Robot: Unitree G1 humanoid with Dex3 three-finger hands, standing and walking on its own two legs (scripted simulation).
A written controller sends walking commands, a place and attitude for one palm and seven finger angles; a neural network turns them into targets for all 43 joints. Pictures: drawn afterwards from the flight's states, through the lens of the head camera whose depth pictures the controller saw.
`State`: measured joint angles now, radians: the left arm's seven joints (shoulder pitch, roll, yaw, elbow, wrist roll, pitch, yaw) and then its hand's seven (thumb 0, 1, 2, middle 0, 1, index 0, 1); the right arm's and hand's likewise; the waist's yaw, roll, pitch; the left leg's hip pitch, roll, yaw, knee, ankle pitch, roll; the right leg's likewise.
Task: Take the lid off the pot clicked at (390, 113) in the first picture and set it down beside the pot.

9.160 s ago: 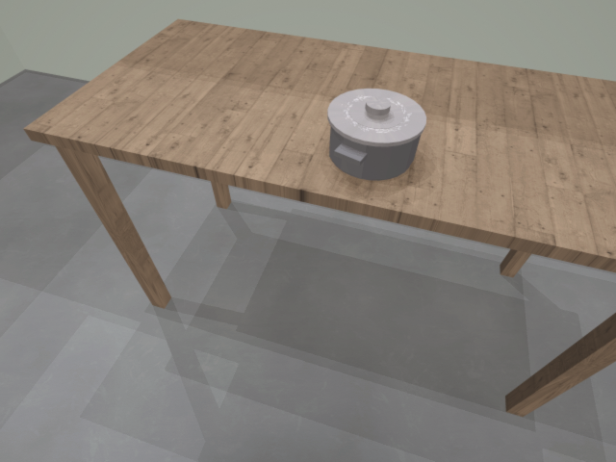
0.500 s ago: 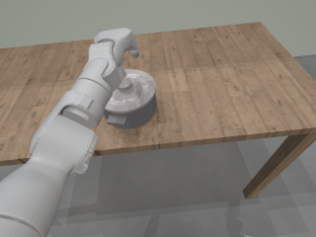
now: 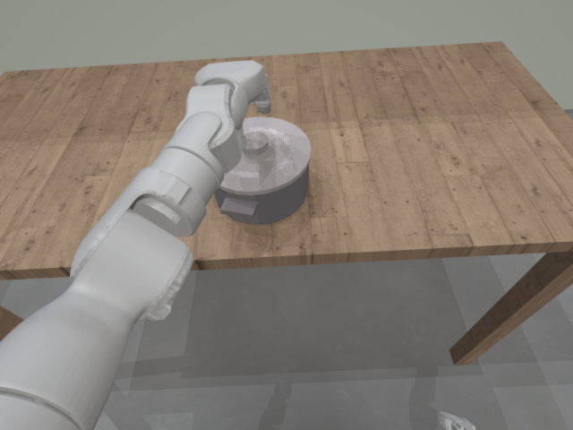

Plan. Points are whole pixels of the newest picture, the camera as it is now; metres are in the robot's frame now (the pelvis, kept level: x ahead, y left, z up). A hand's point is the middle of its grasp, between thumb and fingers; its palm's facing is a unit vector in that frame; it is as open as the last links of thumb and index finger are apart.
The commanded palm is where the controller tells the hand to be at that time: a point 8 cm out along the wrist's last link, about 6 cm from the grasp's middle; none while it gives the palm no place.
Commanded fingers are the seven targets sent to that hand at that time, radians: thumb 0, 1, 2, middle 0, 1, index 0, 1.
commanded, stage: move the open hand above the knob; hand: left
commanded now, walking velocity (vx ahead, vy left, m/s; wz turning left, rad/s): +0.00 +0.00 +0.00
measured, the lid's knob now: (254, 143) +0.52 +0.03 +0.11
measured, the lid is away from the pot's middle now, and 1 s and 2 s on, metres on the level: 0.00 0.00 0.00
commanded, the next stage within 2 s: lower the open fingers around the knob in 0.44 s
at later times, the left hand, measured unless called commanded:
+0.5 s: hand (244, 115) +0.50 +0.04 +0.18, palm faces -0.25 -0.07 -0.97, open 10.1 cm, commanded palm +0.49 +0.04 +0.25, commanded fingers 0.00 -0.37 1.61 -0.86 -0.08 -0.86 -0.08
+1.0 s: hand (247, 135) +0.48 +0.04 +0.16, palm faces -0.35 -0.07 -0.93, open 10.1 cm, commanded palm +0.49 +0.04 +0.21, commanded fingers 0.00 -0.37 1.61 -0.86 -0.08 -0.86 -0.08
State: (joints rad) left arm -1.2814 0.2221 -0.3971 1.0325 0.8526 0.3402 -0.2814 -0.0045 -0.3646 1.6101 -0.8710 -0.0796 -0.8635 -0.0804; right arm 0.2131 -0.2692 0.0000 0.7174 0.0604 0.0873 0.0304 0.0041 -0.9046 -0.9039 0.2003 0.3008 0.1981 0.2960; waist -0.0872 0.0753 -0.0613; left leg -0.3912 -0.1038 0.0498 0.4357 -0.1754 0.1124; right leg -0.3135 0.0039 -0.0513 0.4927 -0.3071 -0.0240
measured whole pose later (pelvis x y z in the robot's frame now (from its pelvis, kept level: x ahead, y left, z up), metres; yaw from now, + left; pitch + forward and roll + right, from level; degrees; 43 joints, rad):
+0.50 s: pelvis +0.01 +0.00 +0.00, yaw -1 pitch +9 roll +0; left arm -1.32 0.22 -0.34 1.13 0.87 0.38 -0.25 0.00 -0.36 1.61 -0.87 -0.08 -0.86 -0.08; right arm 0.31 -0.27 0.00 0.75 0.05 0.08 0.03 0.01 -0.90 -0.90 0.20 0.30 0.20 0.30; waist -0.11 0.08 -0.09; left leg -0.40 -0.09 0.07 0.43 -0.19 0.11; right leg -0.33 0.01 -0.03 0.48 -0.31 -0.03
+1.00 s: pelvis +0.01 -0.02 +0.00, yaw -1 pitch +8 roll +0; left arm -1.28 0.21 -0.36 1.14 0.85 0.39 -0.32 0.00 -0.36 1.61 -0.87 -0.08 -0.86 -0.08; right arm 0.23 -0.28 0.01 0.72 0.06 0.10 0.02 0.00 -0.90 -0.90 0.20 0.30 0.20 0.30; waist -0.11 0.07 -0.08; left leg -0.38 -0.08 0.05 0.44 -0.19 0.09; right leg -0.30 0.03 -0.04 0.48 -0.31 -0.04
